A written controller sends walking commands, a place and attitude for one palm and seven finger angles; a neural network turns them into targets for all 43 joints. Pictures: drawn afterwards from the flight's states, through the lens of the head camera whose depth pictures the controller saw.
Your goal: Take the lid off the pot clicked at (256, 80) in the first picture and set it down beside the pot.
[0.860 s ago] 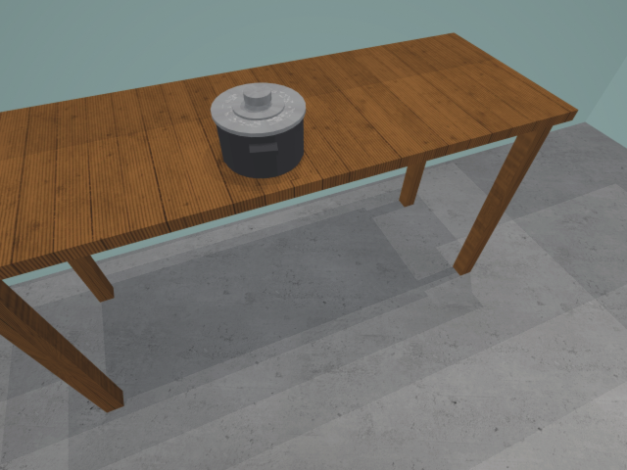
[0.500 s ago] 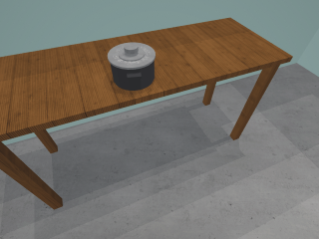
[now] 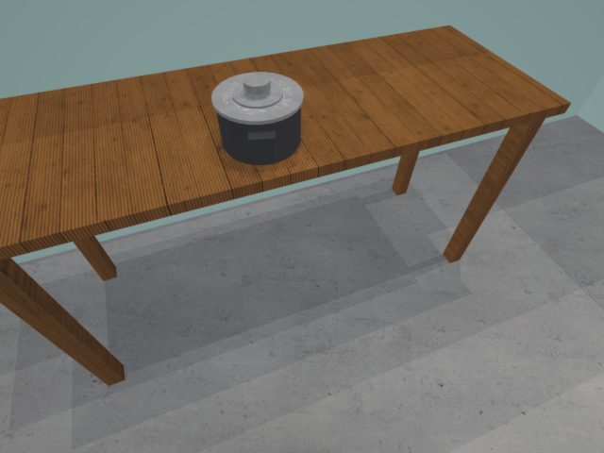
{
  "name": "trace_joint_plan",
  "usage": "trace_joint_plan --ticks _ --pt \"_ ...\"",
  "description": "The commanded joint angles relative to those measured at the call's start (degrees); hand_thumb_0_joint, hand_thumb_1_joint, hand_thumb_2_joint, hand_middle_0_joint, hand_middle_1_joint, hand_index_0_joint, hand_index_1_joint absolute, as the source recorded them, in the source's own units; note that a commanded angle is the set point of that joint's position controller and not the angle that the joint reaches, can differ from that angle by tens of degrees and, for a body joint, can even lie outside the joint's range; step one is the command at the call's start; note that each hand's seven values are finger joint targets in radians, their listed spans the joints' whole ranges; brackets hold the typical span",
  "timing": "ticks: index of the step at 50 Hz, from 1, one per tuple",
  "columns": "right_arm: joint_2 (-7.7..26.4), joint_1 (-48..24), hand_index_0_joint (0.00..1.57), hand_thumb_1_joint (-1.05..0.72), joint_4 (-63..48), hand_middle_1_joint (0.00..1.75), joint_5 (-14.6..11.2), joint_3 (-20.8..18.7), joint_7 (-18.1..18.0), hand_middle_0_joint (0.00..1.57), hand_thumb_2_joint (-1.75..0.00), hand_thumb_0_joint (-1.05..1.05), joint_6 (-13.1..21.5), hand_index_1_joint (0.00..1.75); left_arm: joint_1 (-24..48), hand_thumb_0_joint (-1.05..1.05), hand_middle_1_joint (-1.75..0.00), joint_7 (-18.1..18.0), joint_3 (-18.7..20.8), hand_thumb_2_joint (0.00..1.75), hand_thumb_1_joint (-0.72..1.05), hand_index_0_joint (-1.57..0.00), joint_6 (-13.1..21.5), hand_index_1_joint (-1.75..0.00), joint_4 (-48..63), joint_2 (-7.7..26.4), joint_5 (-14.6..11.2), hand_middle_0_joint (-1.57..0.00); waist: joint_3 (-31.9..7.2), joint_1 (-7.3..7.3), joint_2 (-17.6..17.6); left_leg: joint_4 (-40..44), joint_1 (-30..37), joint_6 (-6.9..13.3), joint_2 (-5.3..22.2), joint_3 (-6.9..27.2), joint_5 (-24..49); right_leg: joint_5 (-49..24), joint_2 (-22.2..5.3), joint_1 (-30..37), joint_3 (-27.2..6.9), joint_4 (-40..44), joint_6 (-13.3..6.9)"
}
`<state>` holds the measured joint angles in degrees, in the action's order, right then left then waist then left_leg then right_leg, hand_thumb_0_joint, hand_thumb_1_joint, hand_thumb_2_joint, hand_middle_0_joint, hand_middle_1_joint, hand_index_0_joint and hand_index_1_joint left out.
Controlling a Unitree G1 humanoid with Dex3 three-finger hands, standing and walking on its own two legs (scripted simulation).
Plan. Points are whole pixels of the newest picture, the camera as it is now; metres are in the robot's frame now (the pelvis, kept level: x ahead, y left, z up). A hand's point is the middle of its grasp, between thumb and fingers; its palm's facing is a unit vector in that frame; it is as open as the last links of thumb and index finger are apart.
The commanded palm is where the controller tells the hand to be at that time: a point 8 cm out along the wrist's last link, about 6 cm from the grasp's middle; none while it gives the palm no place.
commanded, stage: turn to face it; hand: left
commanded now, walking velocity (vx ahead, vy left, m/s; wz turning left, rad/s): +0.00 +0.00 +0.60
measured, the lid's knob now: (256, 83) +0.74 +0.13 +0.10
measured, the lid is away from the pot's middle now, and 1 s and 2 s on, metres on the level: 0.00 0.00 0.00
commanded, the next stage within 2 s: take the last steps up to it in 0.62 s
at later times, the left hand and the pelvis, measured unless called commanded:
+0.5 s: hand out of the picture +0.04 +0.25 -0.16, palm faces +0.25 -0.94 -0.24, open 7.3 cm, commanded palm none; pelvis -0.01 +0.02 +0.01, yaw +15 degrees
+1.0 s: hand out of the picture -0.05 +0.12 -0.16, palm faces +0.43 -0.88 -0.21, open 7.3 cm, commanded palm none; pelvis +0.05 -0.04 +0.01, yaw +22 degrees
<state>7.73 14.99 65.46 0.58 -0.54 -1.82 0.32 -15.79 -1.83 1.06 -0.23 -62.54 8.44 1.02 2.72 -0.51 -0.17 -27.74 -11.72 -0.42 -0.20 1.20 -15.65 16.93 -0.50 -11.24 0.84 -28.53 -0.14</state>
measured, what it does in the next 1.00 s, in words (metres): steps on the spot, turning left: right foot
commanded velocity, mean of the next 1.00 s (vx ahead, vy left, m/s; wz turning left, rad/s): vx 0.09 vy -0.05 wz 0.24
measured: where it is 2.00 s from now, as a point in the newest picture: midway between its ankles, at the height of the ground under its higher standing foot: (314, 423)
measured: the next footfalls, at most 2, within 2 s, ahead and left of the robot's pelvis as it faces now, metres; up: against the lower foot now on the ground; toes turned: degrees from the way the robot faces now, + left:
right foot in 0.70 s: +0.07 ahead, -0.12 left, +0.00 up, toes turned +21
left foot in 1.14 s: +0.08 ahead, +0.11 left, +0.00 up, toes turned +26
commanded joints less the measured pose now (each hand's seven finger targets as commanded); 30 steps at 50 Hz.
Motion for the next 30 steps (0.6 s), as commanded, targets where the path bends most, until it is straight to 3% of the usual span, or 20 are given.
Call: trace_joint_plan --ticks 1,3,4,5,6,7,8,9,10,11,12,13,14,15,17,19,22,27,30 --pt "7.28 1.58 0.2 -0.9 -4.53 0.3 -0.14 -2.04 -0.09 0.2 -0.9 0.0 -0.27 0.3 -3.88 0.0 -0.3 -0.8 3.11 0.9 0.9 -0.2 -0.23 -0.3 4.0 9.26 -0.26 -0.2 0.43 1.44 -2.11 -2.24 -8.31 2.26 3.26 3.09 10.36 -8.66 -8.37 1.58 -3.58 3.32 -2.49" --pt "7.06 1.09 0.2 -0.9 -6.41 0.3 -0.04 -2.69 0.02 0.2 -0.9 0.0 -0.82 0.3 -3.72 0.0 -0.3 -0.79 3.93 0.9 0.9 -0.2 -0.57 -0.3 5.7 10.85 -0.02 -0.2 -0.73 1.62 -6.42 -9.68 -10.17 1.47 1.3 -0.44 4.92 -7.47 -13.43 1.12 -6.74 5.61 -5.5" --pt "6.64 0.37 0.2 -0.9 -7.06 0.3 -0.03 -2.9 0.13 0.2 -0.9 0.0 -0.96 0.3 -3.5 0.0 -0.3 -0.81 4.22 0.9 0.9 -0.2 -0.51 -0.3 6.33 11.6 0.1 -0.2 -1.56 1.67 -9.66 -14.57 -10.45 0.75 0.55 -2.15 -1.27 -10.14 -16.78 1.24 -8.93 6.81 -7.79" --pt "6.62 -0.62 0.2 -0.9 -7.88 0.3 0.02 -3.08 0.25 0.2 -0.9 0.0 -1.02 0.3 -2.98 0.0 -0.3 -0.91 4.43 0.9 0.9 -0.2 -0.39 -0.3 7.07 11.82 0.27 -0.2 -1.25 1.77 -10.63 -17.8 -11.48 0.18 0.86 -2.47 -9.45 -14.45 -19.38 0.77 -10.4 6.86 -10.1" --pt "6.56 -1.32 0.2 -0.9 -8.58 0.3 -0.06 -3.38 0.5 0.2 -0.9 0.0 -1.0 0.3 -2.02 0.0 -0.3 -0.96 4.56 0.9 0.9 -0.2 -0.32 -0.3 7.72 11.97 0.56 -0.2 -0.94 1.58 -10.82 -18.64 -11.93 -0.03 1.49 -2.42 -12.38 -18.75 -20.28 0.56 -9.33 5.94 -10.98" --pt "6.55 -0.9 0.2 -0.9 -9.1 0.3 -0.2 -3.63 0.67 0.2 -0.9 0.0 -1.13 0.3 -0.77 0.0 -0.3 -1.08 4.62 0.9 0.9 -0.2 -0.53 -0.3 8.58 11.95 0.74 -0.2 -0.69 0.98 -9.87 -17.17 -9.81 -0.02 2.34 -2.51 -12.75 -19.66 -20.83 -1.5 -7.69 4.6 -10.86" --pt "6.12 0.59 0.2 -0.9 -9.0 0.3 -0.22 -3.59 0.95 0.2 -0.9 0.0 -0.88 0.3 0.89 0.0 -0.3 -0.96 4.71 0.9 0.9 -0.2 -0.58 -0.3 9.3 12.19 0.68 -0.2 -0.6 -0.27 -9.59 -12.03 -6.91 -0.03 2.44 -3.07 -9.66 -21.95 -19.5 -2.98 -5.01 1.37 -9.19" --pt "6.27 3.53 0.2 -0.9 -8.43 0.3 -0.14 -3.47 1.16 0.2 -0.9 0.0 -0.54 0.3 2.09 0.0 -0.3 -0.82 4.76 0.9 0.9 -0.2 -0.71 -0.3 10.06 12.2 0.34 -0.2 -1.87 -1.52 -7.37 -4.65 -2.11 0.09 1.97 -3.7 -1.39 -21.68 -17.08 -4.11 -1.47 -3.55 -6.53" --pt "8.68 6.4 0.2 -0.9 -8.17 0.3 0.25 -3.77 1.21 0.2 -0.9 0.0 -0.14 0.3 2.08 0.0 -0.3 -0.55 4.64 0.9 0.9 -0.2 -1.08 -0.3 11.09 10.65 -0.03 -0.2 -2.24 -2.55 1.9 2.62 2.14 2.4 5.48 4.19 9.17 -12.76 -11.56 -9.35 3.81 -12.89 -2.45" --pt "14.32 9.69 0.2 -0.9 -8.39 0.3 0.86 -5.15 0.89 0.2 -0.9 0.0 0.2 0.3 2.77 0.0 -0.3 -0.18 4.19 0.9 0.9 -0.2 -1.3 -0.3 13.08 7.36 -0.52 -0.2 -2.3 -3.9 18.56 9.04 6.2 9.21 18.42 25.67 24.75 14.33 -2.48 -20.58 7.02 -26.53 2.81" --pt "15.51 12.07 0.2 -0.9 -7.74 0.3 0.78 -5.48 0.69 0.2 -0.9 0.0 -0.39 0.3 5.34 0.0 -0.3 -0.67 3.86 0.9 0.9 -0.2 -1.71 -0.3 14.24 8.49 0.07 -0.2 -2.48 -4.79 15.45 11.02 5.41 13.18 21.95 29.86 21.26 21.1 -2.15 -22.35 0.46 -34.32 1.93" --pt "14.42 9.86 0.2 -0.9 -8.12 0.3 0.84 -5.06 0.38 0.2 -0.9 0.0 -0.52 0.3 6.7 0.0 -0.3 -0.84 4.09 0.9 0.9 -0.2 -2.06 -0.3 13.73 8.7 0.37 -0.2 -0.87 -3.9 13.59 12.39 1.11 12.66 19.73 28.28 12.91 17.25 -3.57 -23.11 -3.05 -37.03 1.39" --pt "13.15 6.13 0.2 -0.9 -9.74 0.3 0.81 -4.7 0.14 0.2 -0.9 0.0 -0.39 0.3 6.54 0.0 -0.3 -0.35 4.43 0.9 0.9 -0.2 -1.89 -0.3 13.59 8.75 0.38 -0.2 -0.04 -2.28 10.52 12.66 -0.63 12.29 17.74 26.73 7.8 12.65 -3.91 -23.71 -3.53 -38.73 1.37" --pt "12.67 2.88 0.2 -0.9 -10.85 0.3 0.79 -4.26 0.05 0.2 -0.9 0.0 -0.17 0.3 6.16 0.0 -0.3 0.21 4.45 0.9 0.9 -0.2 -1.56 -0.3 13.0 8.79 0.4 -0.2 -0.11 -0.96 7.33 12.24 -0.89 11.23 15.22 23.49 7.55 7.92 -3.91 -23.06 -3.9 -39.23 1.68" --pt "12.38 1.48 0.2 -0.9 -11.94 0.3 0.51 -3.81 -0.14 0.2 -0.9 0.0 0.38 0.3 4.86 0.0 -0.3 0.83 4.22 0.9 0.9 -0.2 -1.22 -0.3 12.19 8.66 0.22 -0.2 -2.57 -0.12 4.87 11.7 1.35 9.96 12.28 18.56 13.26 3.96 -3.39 -21.58 -2.87 -38.28 2.69" --pt "12.81 1.87 0.2 -0.9 -11.99 0.3 0.29 -3.84 -0.16 0.2 -0.9 0.0 0.49 0.3 4.54 0.0 -0.3 0.82 4.07 0.9 0.9 -0.2 -1.39 -0.3 12.01 8.61 0.11 -0.2 -4.26 -0.33 5.93 11.23 3.4 9.61 10.78 16.14 17.02 2.64 -2.91 -20.86 -2.59 -36.65 3.49" --pt "13.0 3.35 0.2 -0.9 -12.08 0.3 0.32 -3.91 -0.14 0.2 -0.9 0.0 0.28 0.3 5.88 0.0 -0.3 0.75 3.9 0.9 0.9 -0.2 -1.48 -0.3 12.93 8.89 0.05 -0.2 -5.04 -1.25 7.75 10.49 6.9 10.15 10.51 16.78 20.21 3.77 -2.42 -21.42 -2.24 -32.81 4.19" --pt "14.09 3.75 0.2 -0.9 -12.83 0.3 0.75 -4.41 -0.07 0.2 -0.9 0.0 -0.33 0.3 8.98 0.0 -0.3 0.58 3.41 0.9 0.9 -0.2 -1.41 -0.3 14.98 8.92 -0.3 -0.2 -4.65 -2.52 9.06 8.93 7.19 11.29 11.07 19.68 23.54 8.46 -1.42 -18.48 -1.97 -22.89 4.13" --pt "14.96 1.58 0.2 -0.9 -13.66 0.3 0.94 -4.8 -0.05 0.2 -0.9 0.0 -0.63 0.3 6.64 0.0 -0.3 0.35 3.23 0.9 0.9 -0.2 -1.11 -0.3 14.78 8.4 -0.69 -0.2 -6.45 -1.37 8.88 6.69 4.74 10.82 11.1 19.99 26.84 8.38 -0.3 -11.42 -2.24 -14.51 3.03"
